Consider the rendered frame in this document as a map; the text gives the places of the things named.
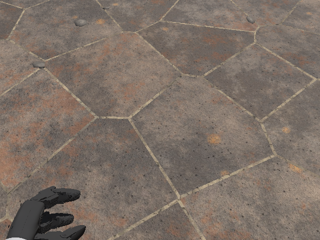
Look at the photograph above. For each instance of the left robot hand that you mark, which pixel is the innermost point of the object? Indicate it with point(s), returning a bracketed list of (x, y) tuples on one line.
[(32, 223)]

